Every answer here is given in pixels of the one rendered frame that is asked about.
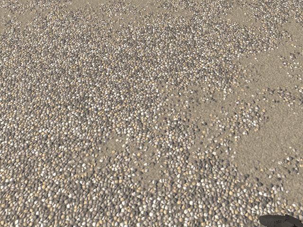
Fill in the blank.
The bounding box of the right robot hand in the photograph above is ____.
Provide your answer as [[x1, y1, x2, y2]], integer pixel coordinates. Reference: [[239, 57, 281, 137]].
[[258, 214, 303, 227]]

